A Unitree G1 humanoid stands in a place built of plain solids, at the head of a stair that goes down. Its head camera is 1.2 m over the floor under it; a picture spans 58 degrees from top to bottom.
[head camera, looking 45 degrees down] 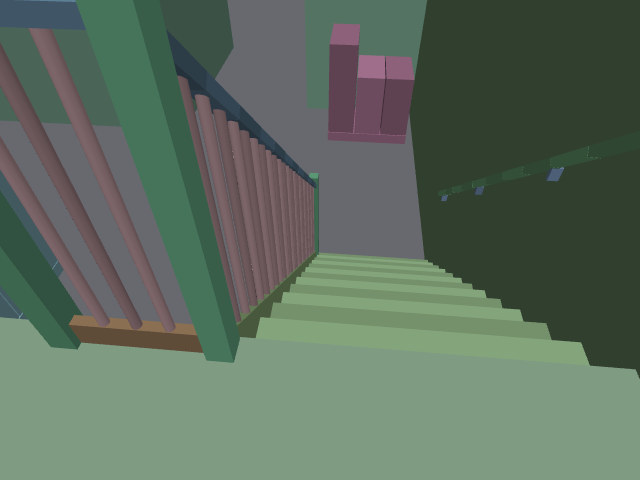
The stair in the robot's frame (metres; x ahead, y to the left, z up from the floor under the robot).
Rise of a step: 0.19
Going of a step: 0.21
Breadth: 1.20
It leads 5 degrees to the right of straight ahead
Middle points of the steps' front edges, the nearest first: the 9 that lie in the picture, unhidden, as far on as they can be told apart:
0.70 -0.35 0.00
0.92 -0.37 -0.19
1.13 -0.39 -0.38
1.34 -0.41 -0.58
1.55 -0.42 -0.77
1.76 -0.44 -0.96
1.98 -0.46 -1.15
2.19 -0.48 -1.34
2.40 -0.50 -1.54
